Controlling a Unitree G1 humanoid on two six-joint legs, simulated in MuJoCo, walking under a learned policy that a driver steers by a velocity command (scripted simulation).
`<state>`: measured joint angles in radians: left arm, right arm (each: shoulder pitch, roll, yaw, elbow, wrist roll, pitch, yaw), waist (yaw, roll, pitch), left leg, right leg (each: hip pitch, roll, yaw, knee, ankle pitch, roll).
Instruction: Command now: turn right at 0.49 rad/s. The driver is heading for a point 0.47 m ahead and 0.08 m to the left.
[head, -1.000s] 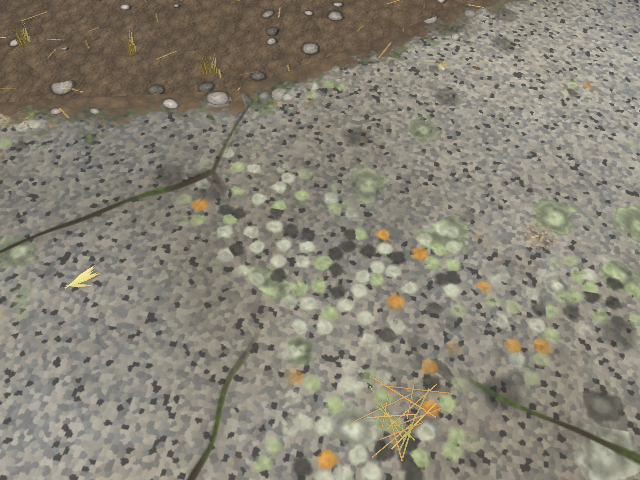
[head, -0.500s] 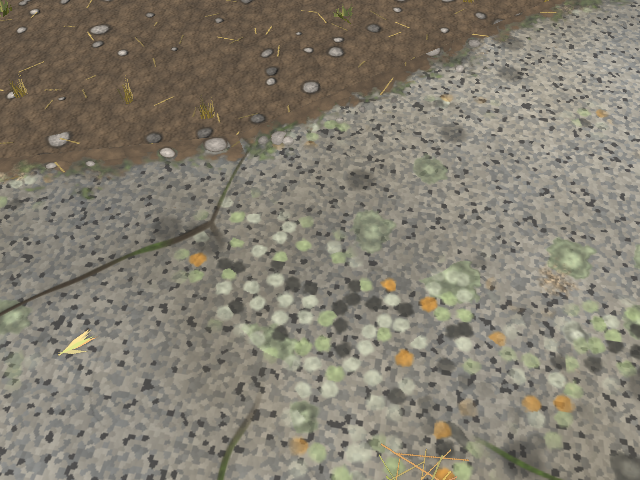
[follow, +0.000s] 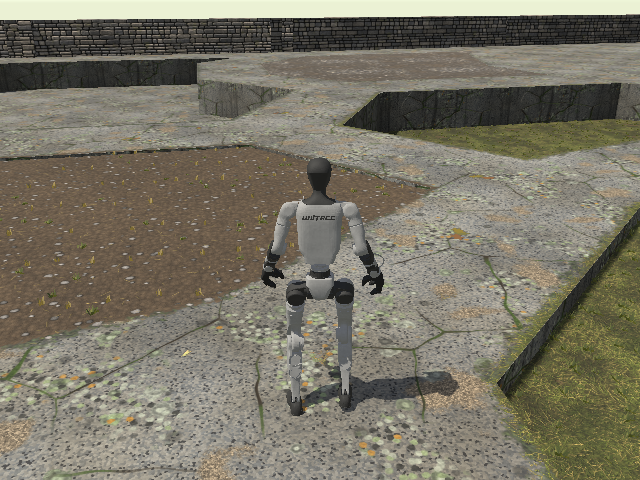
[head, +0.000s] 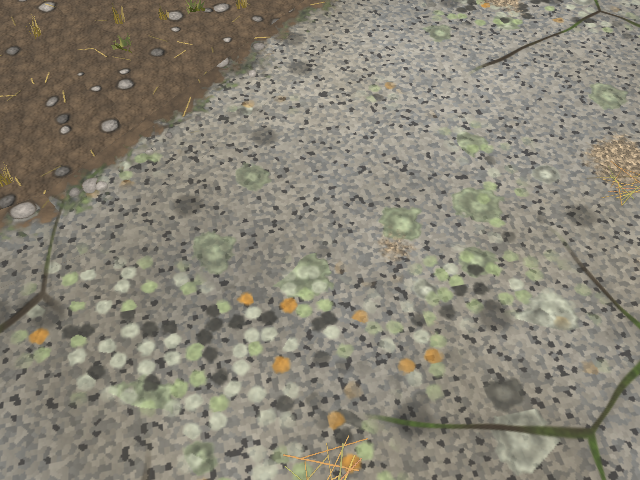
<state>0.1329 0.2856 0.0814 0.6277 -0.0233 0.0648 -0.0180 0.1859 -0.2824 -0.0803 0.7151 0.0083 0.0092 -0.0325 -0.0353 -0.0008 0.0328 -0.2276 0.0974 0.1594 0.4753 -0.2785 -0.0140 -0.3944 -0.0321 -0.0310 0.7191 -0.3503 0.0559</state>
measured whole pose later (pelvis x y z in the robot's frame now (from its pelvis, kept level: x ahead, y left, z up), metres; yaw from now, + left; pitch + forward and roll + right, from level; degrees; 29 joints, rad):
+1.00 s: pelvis +0.23 +0.07 -0.01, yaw +17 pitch +3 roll -1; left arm -0.01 0.27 0.05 0.68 -0.01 -0.11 -0.07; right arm 0.42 -0.30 -0.06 0.77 0.02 -0.05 -0.02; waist -0.08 -0.04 0.03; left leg 0.12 -0.04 -0.10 0.25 -0.41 0.06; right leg -0.59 0.01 -0.03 0.49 0.06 -0.03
